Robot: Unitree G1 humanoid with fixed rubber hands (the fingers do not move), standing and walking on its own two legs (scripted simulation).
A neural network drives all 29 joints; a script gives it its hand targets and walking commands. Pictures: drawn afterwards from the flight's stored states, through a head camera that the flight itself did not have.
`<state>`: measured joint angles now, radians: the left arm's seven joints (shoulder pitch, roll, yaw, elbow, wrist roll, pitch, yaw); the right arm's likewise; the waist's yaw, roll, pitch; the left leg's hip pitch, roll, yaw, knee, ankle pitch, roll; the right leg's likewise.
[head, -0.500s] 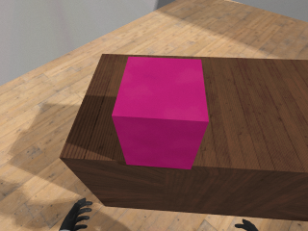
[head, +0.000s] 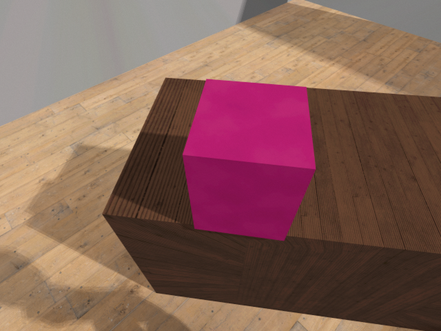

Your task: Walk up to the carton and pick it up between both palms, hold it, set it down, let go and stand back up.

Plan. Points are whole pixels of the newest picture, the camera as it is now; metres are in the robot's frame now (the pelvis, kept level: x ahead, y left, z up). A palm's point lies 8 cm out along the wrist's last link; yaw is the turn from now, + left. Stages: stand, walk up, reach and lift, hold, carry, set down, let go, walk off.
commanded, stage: stand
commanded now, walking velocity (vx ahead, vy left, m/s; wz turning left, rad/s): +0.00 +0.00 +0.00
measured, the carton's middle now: (246, 162) +0.42 -0.02 +0.05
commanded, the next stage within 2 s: none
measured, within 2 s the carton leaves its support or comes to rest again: neither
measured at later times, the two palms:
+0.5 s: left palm out of the picture +0.00 +0.23 -0.13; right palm out of the picture +0.03 -0.24 -0.13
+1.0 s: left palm out of the picture -0.03 +0.21 -0.14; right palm out of the picture +0.00 -0.23 -0.14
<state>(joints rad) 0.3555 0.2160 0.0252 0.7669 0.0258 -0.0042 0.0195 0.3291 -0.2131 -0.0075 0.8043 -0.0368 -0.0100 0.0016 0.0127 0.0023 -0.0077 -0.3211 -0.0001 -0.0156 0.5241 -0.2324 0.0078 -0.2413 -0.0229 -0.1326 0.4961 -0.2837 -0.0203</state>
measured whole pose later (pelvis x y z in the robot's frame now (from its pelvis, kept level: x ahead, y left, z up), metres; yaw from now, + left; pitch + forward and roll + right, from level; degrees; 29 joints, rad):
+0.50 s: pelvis +0.00 +0.00 +0.00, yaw +1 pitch +1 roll +0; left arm 0.37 0.19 0.02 0.93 0.02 -0.01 0.03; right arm 0.34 -0.19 0.00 0.92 -0.02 -0.01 -0.02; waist 0.01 0.00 0.00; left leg -0.28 -0.01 -0.03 0.47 -0.21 0.00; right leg -0.20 -0.02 -0.15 0.45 -0.27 -0.02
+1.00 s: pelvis +0.00 -0.01 +0.01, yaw +1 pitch +0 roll +0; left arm 0.37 0.14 0.00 1.06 0.02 -0.01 0.04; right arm 0.33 -0.14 0.01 1.06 -0.01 0.00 -0.03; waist 0.01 0.00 0.02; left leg -0.24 0.00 -0.04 0.44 -0.20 -0.01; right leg -0.15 -0.02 -0.15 0.42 -0.26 -0.03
